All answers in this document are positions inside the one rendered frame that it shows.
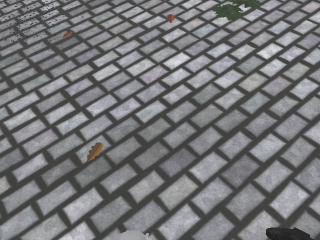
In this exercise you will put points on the right robot hand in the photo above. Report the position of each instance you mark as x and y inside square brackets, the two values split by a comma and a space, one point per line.
[277, 233]

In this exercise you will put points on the left robot thigh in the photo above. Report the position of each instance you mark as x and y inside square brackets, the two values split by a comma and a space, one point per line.
[134, 235]

